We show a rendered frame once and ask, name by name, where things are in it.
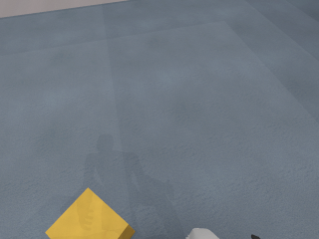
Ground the robot right thigh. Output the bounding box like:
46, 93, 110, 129
185, 228, 219, 239

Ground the carton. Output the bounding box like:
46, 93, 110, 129
45, 187, 136, 239

